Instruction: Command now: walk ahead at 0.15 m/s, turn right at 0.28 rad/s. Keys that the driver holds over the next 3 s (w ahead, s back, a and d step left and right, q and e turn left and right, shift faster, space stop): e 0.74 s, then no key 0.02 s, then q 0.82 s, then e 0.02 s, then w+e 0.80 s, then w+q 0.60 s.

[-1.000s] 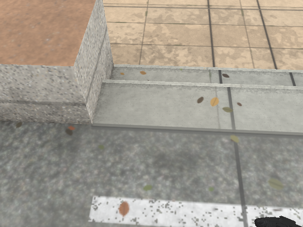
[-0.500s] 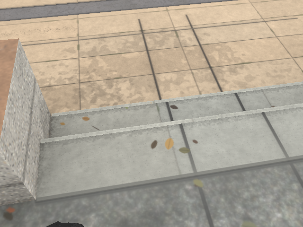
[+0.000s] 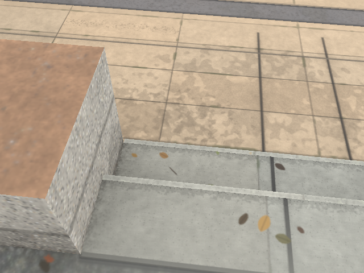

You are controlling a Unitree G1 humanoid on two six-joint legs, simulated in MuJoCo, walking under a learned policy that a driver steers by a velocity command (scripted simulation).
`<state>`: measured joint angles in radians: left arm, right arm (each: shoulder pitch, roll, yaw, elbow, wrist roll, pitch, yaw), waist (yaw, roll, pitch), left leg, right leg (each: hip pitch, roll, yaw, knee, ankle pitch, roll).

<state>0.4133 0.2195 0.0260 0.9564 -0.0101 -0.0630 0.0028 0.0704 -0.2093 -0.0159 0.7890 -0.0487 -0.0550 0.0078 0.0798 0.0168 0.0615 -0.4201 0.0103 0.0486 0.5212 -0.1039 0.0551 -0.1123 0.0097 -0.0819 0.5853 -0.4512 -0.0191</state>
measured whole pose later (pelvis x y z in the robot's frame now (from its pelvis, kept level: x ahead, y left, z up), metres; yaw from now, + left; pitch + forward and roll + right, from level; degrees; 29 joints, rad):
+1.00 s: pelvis +0.01 +0.00 +0.01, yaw -25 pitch -1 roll -1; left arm 0.19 0.24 0.03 0.82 0.02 0.04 0.01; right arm 0.23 -0.22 -0.01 0.81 -0.02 0.02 -0.01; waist 0.00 -0.04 0.03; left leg -0.20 -0.05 -0.04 0.43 -0.23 0.05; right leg -0.24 0.09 0.10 0.42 -0.20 -0.03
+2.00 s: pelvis +0.07 +0.02 +0.02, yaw -11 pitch +0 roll +1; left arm 0.25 0.28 0.06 0.85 0.04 0.02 -0.06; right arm 0.38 -0.25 -0.04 0.86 -0.03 -0.06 -0.01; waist -0.03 -0.02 0.00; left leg 0.07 -0.04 0.10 0.18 -0.26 0.05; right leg -0.56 -0.02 0.03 0.82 -0.18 0.00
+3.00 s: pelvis +0.58 -0.20 +0.02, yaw -14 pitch +0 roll -1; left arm 0.12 0.28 0.01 0.71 0.05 0.00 0.01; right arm 0.41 -0.27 -0.04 0.83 0.01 -0.03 0.01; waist -0.04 -0.03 0.05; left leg -0.15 -0.16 -0.10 0.34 -0.16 0.14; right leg -0.61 -0.09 0.08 0.89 -0.15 0.03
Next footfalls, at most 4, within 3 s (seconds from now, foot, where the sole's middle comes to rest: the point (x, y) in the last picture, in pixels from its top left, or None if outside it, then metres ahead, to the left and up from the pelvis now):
0.38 right None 0.04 -0.11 -0.77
0.90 left None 0.08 0.07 -0.77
1.20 right None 0.00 -0.11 -0.77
1.56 left None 0.03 0.11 -0.77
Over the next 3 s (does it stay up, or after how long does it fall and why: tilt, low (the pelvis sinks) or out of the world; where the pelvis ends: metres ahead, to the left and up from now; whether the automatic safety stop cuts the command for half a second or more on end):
stays up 0.58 -0.20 0.02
